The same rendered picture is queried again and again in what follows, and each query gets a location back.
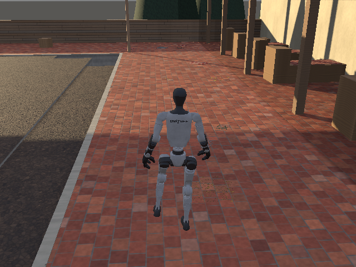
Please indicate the right robot hand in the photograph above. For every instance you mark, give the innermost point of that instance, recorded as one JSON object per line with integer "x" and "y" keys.
{"x": 205, "y": 157}

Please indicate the robot thigh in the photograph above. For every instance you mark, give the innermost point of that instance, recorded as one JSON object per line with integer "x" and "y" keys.
{"x": 190, "y": 167}
{"x": 164, "y": 162}

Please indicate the left robot thigh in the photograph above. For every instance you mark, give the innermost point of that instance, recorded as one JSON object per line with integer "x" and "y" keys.
{"x": 164, "y": 162}

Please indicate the left robot upper arm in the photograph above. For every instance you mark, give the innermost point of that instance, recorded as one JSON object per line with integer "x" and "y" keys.
{"x": 158, "y": 126}

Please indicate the right robot thigh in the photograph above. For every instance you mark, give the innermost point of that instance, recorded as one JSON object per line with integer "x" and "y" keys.
{"x": 190, "y": 167}

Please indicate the right robot forearm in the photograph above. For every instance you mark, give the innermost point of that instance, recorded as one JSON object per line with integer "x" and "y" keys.
{"x": 205, "y": 145}

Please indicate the right robot upper arm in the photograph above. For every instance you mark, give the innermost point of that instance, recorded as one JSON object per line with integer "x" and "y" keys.
{"x": 199, "y": 126}

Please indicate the left robot hand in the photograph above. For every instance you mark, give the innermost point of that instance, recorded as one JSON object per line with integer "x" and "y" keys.
{"x": 145, "y": 161}

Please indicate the left robot forearm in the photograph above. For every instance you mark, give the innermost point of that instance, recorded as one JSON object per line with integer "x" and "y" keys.
{"x": 150, "y": 147}

